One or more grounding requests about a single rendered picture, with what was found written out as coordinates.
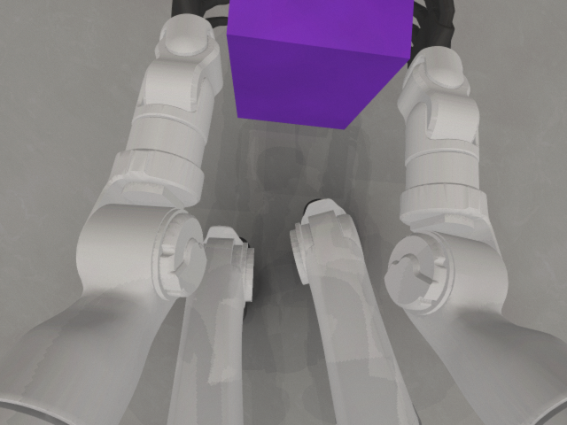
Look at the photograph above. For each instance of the robot left hand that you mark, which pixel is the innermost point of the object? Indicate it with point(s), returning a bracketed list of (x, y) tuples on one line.
[(199, 7)]

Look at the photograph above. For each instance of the left robot forearm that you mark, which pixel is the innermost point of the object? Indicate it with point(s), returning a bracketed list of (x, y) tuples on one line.
[(170, 127)]

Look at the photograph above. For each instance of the left robot upper arm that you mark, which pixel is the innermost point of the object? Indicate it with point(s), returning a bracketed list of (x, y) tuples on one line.
[(82, 366)]

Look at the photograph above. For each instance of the left robot thigh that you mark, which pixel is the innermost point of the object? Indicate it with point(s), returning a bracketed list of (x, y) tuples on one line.
[(207, 388)]

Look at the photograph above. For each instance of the robot right shin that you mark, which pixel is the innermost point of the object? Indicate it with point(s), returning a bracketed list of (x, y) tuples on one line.
[(345, 221)]

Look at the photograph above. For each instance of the right robot upper arm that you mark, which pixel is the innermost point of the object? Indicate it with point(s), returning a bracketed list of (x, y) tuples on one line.
[(452, 289)]

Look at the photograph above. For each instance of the robot right hand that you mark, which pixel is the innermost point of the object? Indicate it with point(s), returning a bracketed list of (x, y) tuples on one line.
[(436, 25)]

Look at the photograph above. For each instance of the right robot forearm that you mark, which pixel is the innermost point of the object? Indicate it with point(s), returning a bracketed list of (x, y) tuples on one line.
[(442, 150)]

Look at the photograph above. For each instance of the carton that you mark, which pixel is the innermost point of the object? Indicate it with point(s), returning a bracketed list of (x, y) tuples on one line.
[(315, 62)]

